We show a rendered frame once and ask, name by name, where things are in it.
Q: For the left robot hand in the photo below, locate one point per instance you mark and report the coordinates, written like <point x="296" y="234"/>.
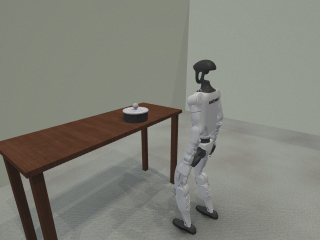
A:
<point x="185" y="170"/>

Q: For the right robot thigh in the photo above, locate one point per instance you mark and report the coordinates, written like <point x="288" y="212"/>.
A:
<point x="200" y="177"/>

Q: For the table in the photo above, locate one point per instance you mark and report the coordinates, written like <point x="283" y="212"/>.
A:
<point x="36" y="152"/>

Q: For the pot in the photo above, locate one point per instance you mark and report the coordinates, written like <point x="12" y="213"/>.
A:
<point x="135" y="118"/>

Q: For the lid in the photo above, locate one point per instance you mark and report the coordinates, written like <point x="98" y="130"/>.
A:
<point x="132" y="111"/>

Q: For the right robot upper arm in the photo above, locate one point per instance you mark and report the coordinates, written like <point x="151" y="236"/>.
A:
<point x="220" y="114"/>

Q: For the robot right shin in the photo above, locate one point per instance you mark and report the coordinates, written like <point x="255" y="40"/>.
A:
<point x="205" y="193"/>

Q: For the knob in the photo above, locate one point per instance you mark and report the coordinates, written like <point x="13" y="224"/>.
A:
<point x="135" y="105"/>

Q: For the robot right forearm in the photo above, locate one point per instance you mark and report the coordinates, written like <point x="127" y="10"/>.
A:
<point x="214" y="134"/>

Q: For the robot left forearm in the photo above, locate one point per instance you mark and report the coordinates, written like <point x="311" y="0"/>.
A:
<point x="192" y="146"/>

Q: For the left robot upper arm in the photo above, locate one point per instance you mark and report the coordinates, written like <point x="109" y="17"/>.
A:
<point x="194" y="102"/>

